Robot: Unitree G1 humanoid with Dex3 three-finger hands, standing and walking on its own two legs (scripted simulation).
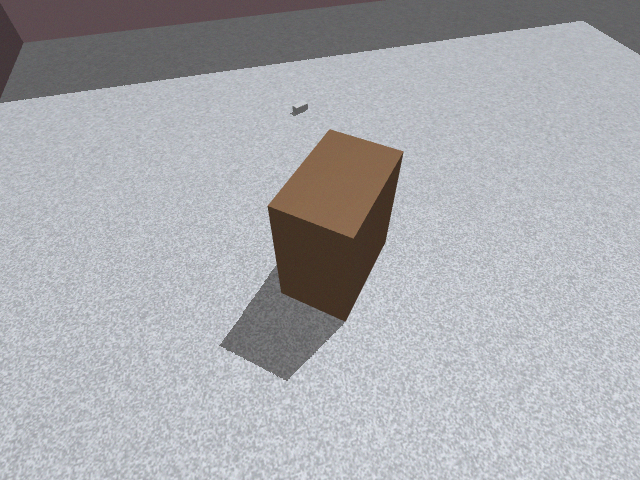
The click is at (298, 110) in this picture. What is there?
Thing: small brick
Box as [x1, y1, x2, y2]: [292, 100, 307, 113]
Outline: 307,103 303,100 292,105 293,111 298,113 307,109
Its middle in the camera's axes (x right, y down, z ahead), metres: -0.13 -0.70 +2.17
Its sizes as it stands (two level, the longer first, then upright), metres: 0.078 0.038 0.039
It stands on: the floor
